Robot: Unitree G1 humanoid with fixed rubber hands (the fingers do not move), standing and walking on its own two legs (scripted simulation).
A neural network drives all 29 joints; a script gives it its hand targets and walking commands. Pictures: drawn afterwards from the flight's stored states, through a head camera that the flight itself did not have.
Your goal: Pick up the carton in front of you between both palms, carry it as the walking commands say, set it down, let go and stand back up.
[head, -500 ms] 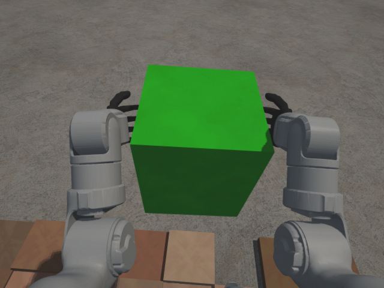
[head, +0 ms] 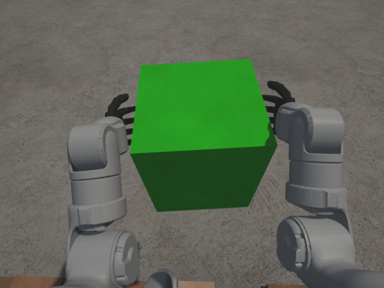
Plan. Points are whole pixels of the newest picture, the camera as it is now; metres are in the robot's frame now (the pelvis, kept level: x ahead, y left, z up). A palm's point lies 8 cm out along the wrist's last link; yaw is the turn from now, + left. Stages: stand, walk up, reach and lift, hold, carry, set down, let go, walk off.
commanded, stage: carry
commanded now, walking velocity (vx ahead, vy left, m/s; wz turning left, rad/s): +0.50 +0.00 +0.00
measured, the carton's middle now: (199, 142) +0.40 +0.00 +0.10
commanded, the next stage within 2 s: none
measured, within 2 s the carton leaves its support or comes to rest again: neither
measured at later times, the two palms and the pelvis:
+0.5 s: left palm (156, 78) +0.65 +0.11 +0.10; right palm (266, 74) +0.63 -0.19 +0.10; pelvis +0.27 +0.00 +0.00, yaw +0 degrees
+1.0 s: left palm (164, 39) +0.90 +0.11 +0.08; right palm (248, 33) +0.92 -0.19 +0.08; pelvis +0.55 -0.05 -0.04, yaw -1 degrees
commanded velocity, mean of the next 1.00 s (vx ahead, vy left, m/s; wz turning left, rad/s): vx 0.50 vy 0.00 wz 0.00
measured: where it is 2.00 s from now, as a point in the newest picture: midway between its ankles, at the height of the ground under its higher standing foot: (207, 142)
